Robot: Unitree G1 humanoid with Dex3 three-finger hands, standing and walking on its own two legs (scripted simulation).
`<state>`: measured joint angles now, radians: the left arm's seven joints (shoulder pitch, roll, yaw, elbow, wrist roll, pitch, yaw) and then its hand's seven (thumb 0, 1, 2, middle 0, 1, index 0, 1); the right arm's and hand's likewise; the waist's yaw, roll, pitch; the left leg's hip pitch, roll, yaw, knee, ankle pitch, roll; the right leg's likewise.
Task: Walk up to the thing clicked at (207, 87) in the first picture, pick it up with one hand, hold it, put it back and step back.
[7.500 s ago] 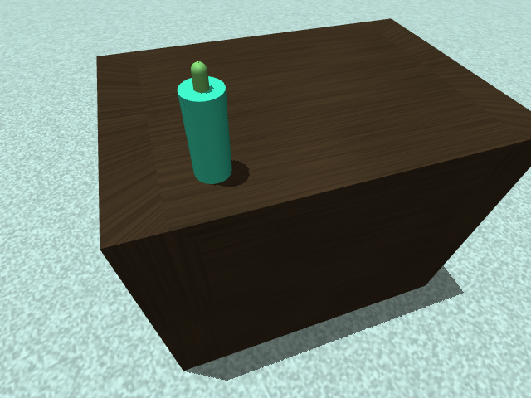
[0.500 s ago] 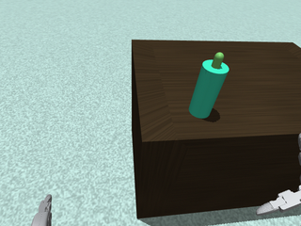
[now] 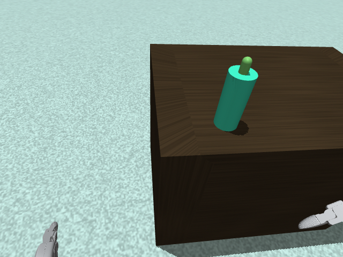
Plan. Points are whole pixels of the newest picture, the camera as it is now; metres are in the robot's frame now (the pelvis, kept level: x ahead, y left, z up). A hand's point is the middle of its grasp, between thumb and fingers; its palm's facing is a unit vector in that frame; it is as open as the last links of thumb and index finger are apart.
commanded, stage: rise first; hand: right
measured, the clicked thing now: (235, 94) +0.49 -0.21 +0.14
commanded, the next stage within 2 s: go down in 0.24 s
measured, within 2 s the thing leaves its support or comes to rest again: neither
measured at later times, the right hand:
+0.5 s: hand (340, 172) +0.19 -0.28 +0.20, palm faces +0.50 +0.75 -0.42, open 17.4 cm
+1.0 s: hand out of the picture +0.27 -0.34 +0.20, palm faces +0.40 +0.87 -0.29, open 17.6 cm
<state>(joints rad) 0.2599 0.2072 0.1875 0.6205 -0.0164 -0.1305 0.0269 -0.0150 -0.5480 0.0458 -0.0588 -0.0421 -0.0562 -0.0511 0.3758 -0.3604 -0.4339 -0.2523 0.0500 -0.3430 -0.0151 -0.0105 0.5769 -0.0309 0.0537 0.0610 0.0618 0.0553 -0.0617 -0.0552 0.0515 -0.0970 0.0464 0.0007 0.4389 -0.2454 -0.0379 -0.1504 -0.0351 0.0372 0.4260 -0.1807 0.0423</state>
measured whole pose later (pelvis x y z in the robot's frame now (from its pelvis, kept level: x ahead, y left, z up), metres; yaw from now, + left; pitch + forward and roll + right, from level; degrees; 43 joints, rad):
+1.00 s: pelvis +0.00 +0.00 +0.00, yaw +0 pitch -3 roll +0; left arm 0.20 0.21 0.10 0.71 -0.02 -0.14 0.13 -0.01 -0.52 0.04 -0.05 -0.04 -0.05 -0.04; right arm -0.06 -0.52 -0.59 0.19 0.18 -0.20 0.25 -0.01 0.58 -0.03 0.04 0.05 0.05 0.05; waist -0.02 -0.03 -0.01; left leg -0.15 0.05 0.00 0.45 -0.25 -0.05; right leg -0.21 -0.03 0.04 0.46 -0.20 0.04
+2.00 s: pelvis +0.02 -0.01 -0.01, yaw +0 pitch +4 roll +1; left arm 0.25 0.25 -0.03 0.66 0.00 -0.25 0.21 -0.01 -0.56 0.07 -0.06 -0.05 -0.06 -0.06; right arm -0.53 -0.82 -0.66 0.82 0.21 0.06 0.58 -0.01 0.57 -0.05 0.04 0.05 0.05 0.04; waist 0.01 -0.01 -0.08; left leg -0.29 0.04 0.00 0.50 -0.28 -0.05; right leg -0.37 -0.04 0.04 0.56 -0.26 0.03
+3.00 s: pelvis +0.02 -0.01 -0.01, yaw +1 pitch +7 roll +2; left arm 0.25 0.26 -0.08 0.60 -0.01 -0.22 0.22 -0.01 -0.53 0.06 -0.05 -0.05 -0.06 -0.05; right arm -0.71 -0.98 -0.65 1.05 0.18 0.08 0.63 -0.01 0.61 -0.04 0.04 0.05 0.05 0.05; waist 0.05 -0.01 -0.08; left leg -0.39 0.02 0.00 0.55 -0.29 -0.05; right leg -0.49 -0.05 0.04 0.64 -0.28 0.03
